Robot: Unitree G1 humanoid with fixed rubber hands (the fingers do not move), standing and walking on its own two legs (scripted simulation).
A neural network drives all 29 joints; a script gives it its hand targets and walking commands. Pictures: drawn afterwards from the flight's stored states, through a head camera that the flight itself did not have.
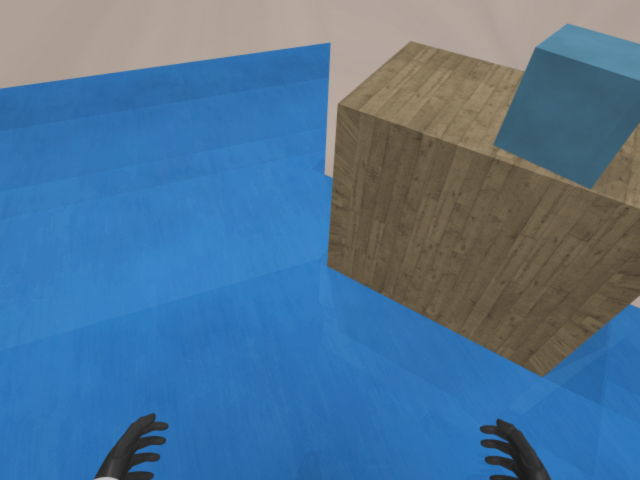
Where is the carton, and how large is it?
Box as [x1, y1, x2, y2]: [493, 23, 639, 188]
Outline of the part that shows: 567,23 535,47 493,144 590,188 639,122 639,44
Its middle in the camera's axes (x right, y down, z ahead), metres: +0.54 -0.28 +0.81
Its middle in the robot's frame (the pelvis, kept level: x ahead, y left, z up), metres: +0.81 -0.51 +0.06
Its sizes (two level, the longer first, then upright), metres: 0.218 0.165 0.221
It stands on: a pedestal, 0.70 m high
